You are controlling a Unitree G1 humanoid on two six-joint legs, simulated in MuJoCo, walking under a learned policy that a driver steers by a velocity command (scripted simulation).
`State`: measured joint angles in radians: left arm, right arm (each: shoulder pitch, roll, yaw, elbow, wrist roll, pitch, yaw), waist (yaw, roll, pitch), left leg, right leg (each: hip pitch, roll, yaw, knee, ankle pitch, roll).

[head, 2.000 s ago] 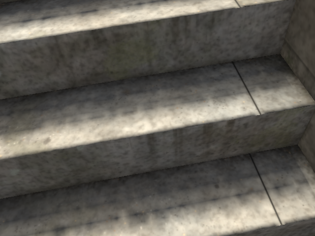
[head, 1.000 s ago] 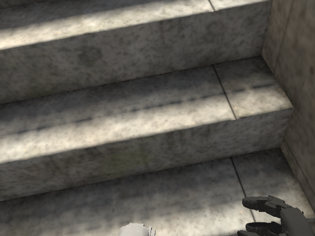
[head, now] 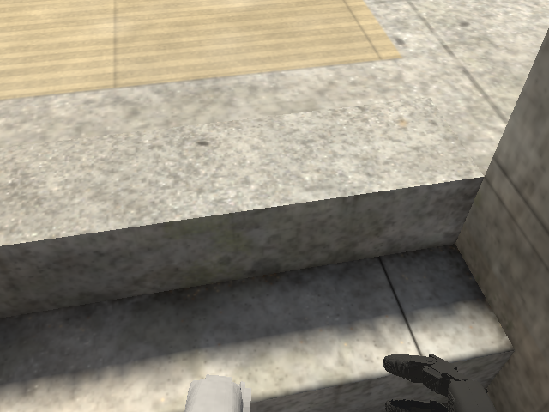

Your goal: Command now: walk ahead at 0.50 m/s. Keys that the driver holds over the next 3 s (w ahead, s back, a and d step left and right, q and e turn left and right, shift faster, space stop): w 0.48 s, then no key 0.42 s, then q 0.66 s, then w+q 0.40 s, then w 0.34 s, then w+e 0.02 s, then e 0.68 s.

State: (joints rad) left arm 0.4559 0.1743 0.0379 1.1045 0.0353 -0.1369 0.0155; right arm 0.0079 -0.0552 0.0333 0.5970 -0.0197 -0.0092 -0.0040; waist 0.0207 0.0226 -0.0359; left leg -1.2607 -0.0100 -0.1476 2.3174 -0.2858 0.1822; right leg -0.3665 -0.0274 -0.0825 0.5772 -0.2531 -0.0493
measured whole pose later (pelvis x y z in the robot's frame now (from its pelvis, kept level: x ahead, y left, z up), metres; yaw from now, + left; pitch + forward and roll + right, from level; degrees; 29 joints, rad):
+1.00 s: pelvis +0.44 +0.11 +0.39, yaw +1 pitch +7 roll -4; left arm 0.20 0.18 -0.02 1.06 0.03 -0.08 -0.09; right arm 0.14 -0.21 -0.04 0.97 -0.03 -0.05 0.07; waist 0.00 0.03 -0.14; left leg -0.94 0.05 -0.18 1.61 -0.17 0.07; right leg -0.49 0.06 -0.15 0.53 -0.17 -0.07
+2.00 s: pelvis +0.53 +0.12 +0.40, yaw +32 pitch +4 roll +2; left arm 0.63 0.09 -0.08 1.11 0.17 -0.08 -0.07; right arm 0.09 -0.12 0.06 0.77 -0.01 -0.03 0.10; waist 0.09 -0.01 -0.07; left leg -1.48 0.00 -0.06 2.20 -0.12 0.27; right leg -0.07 -0.01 -0.13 0.41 -0.41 -0.05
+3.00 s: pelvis +0.87 +0.34 +0.59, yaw +19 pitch +4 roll +2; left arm 0.20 0.26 0.08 0.77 0.00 0.00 0.03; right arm 0.04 -0.26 -0.07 0.74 0.02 -0.05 -0.08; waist 0.04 -0.01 0.00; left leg -0.54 0.00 -0.11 0.96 -0.42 -0.06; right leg -0.44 0.13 0.17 0.40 -0.01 -0.07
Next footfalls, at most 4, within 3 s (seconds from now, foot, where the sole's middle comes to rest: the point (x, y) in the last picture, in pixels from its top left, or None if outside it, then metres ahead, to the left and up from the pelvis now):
0.18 left None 0.21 0.21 -0.57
0.74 right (287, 325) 0.54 0.02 -0.37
1.16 left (158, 342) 0.49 0.25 -0.37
1.66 right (292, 344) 0.50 0.01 -0.37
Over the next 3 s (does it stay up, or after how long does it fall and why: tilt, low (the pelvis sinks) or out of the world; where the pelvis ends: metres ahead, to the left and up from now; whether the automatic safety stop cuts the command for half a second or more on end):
stays up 0.87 0.34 0.59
